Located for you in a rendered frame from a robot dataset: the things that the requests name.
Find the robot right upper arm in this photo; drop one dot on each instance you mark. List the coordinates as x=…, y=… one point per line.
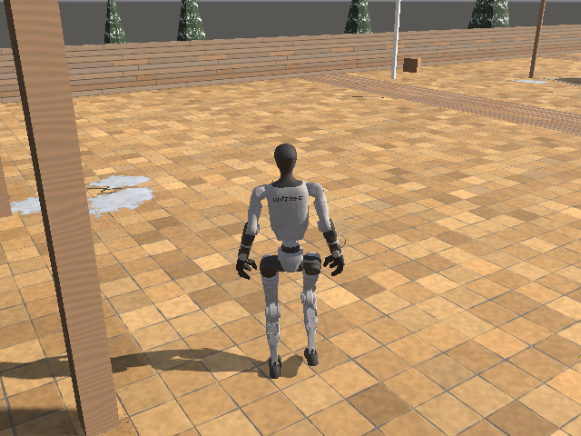
x=322, y=209

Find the right robot hand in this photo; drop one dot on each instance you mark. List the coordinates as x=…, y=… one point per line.
x=337, y=261

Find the robot left upper arm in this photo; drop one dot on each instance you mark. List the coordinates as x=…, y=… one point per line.
x=259, y=193

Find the left robot shin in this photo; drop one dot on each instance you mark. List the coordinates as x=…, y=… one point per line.
x=273, y=336

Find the humanoid robot head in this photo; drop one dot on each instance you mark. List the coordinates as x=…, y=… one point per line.
x=285, y=156

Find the robot left forearm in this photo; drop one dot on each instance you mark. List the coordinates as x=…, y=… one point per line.
x=246, y=244

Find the left robot hand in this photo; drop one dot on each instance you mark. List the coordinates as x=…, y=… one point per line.
x=242, y=265

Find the robot right forearm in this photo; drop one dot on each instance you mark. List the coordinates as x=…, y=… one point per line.
x=332, y=241

